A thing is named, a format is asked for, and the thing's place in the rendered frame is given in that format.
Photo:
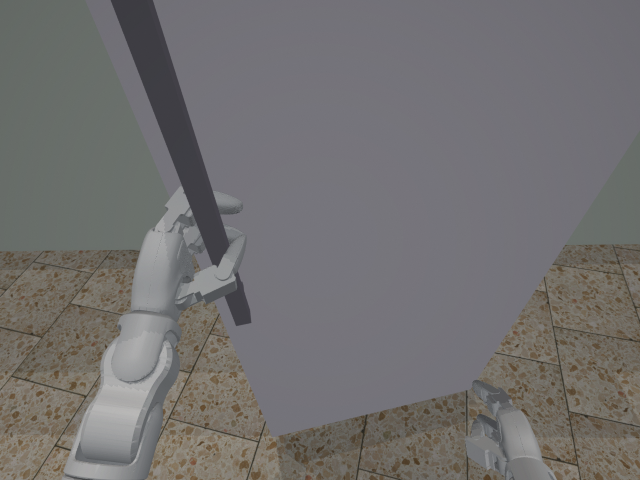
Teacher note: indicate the handle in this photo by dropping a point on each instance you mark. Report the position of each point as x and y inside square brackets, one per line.
[142, 30]

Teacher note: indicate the right robot hand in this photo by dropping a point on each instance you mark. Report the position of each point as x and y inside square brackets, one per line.
[509, 437]

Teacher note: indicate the left robot hand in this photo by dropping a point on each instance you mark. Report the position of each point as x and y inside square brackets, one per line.
[166, 254]

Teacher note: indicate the right robot forearm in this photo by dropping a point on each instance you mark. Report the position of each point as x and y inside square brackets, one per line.
[525, 468]

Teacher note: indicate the fridge door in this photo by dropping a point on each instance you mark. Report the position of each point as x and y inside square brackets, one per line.
[409, 172]

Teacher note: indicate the left robot forearm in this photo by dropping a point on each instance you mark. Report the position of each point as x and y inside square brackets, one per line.
[120, 428]

